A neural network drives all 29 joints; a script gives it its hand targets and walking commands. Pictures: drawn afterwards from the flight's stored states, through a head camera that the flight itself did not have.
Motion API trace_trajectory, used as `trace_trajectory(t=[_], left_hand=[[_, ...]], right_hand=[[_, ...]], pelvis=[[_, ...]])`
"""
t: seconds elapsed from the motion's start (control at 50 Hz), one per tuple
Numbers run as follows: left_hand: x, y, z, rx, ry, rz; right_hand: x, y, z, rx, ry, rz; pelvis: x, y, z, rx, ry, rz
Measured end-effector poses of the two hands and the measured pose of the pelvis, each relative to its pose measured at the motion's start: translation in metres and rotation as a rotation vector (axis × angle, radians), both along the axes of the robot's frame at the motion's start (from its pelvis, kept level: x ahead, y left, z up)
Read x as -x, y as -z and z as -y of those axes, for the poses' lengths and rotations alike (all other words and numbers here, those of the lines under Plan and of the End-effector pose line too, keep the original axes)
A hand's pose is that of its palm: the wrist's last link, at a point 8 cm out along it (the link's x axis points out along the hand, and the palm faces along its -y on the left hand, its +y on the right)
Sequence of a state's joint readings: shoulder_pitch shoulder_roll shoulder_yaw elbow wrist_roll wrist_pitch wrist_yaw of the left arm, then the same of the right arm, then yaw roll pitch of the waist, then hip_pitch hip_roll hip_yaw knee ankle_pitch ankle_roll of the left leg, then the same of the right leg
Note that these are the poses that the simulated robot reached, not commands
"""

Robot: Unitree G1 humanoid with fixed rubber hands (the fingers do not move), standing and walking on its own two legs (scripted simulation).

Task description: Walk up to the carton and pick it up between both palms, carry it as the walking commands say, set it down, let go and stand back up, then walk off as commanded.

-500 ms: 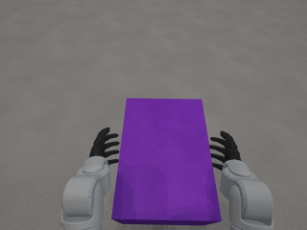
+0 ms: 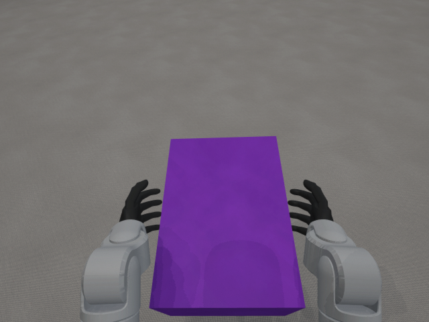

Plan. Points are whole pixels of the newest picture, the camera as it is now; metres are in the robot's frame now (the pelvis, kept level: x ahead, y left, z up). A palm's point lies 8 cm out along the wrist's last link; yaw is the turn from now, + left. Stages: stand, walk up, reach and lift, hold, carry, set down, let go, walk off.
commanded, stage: carry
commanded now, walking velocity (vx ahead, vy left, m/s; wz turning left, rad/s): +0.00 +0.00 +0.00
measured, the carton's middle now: (225, 223) +0.32 -0.01 +0.03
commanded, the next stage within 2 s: none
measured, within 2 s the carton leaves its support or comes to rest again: neither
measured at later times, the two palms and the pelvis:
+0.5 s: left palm out of the picture +0.12 +0.17 +0.12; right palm out of the picture +0.12 -0.12 +0.11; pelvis -0.13 +0.02 +0.01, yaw +4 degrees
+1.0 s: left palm out of the picture +0.07 +0.20 +0.12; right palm out of the picture +0.08 -0.09 +0.12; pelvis -0.18 +0.04 +0.01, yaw +4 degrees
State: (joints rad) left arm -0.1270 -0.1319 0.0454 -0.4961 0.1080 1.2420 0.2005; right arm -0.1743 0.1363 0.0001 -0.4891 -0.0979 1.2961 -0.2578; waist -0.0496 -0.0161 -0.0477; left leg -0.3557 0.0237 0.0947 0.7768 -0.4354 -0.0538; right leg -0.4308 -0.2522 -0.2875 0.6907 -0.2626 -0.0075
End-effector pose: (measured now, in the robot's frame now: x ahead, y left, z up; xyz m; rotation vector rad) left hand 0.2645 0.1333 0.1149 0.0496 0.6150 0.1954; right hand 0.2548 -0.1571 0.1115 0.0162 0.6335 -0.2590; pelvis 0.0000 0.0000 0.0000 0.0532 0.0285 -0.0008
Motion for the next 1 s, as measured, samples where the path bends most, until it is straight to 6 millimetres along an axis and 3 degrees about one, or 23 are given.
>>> trace_trajectory(t=[0.04, 0.12, 0.22, 0.36, 0.54, 0.82, 1.0], left_hand=[[0.020, 0.012, -0.026, 0.015, -0.047, -0.014], [0.068, 0.029, -0.067, 0.055, -0.148, -0.101], [0.105, 0.018, -0.083, 0.080, -0.178, -0.076], [0.122, -0.007, -0.068, 0.046, -0.122, -0.001], [0.156, -0.008, -0.036, -0.017, -0.048, -0.043], [0.195, -0.002, -0.067, 0.027, -0.117, -0.042], [0.199, 0.000, -0.069, 0.035, -0.105, -0.044]], right_hand=[[0.006, 0.007, -0.026, 0.019, -0.047, -0.015], [0.026, 0.018, -0.068, 0.055, -0.161, -0.103], [0.047, 0.009, -0.086, 0.070, -0.194, -0.083], [0.086, -0.009, -0.069, 0.050, -0.131, -0.009], [0.147, 0.003, -0.035, -0.013, -0.066, -0.048], [0.163, -0.007, -0.067, 0.044, -0.128, -0.047], [0.171, -0.005, -0.069, 0.053, -0.117, -0.049]], pelvis=[[0.014, 0.008, -0.012, 0.014, -0.035, -0.003], [0.041, 0.000, -0.025, 0.052, -0.072, -0.002], [0.070, -0.009, -0.032, 0.072, -0.093, -0.010], [0.103, -0.012, -0.032, 0.070, -0.082, -0.040], [0.139, -0.010, -0.021, 0.046, -0.066, -0.002], [0.170, -0.010, -0.033, 0.047, -0.072, -0.001], [0.179, -0.010, -0.037, 0.050, -0.069, -0.010]])
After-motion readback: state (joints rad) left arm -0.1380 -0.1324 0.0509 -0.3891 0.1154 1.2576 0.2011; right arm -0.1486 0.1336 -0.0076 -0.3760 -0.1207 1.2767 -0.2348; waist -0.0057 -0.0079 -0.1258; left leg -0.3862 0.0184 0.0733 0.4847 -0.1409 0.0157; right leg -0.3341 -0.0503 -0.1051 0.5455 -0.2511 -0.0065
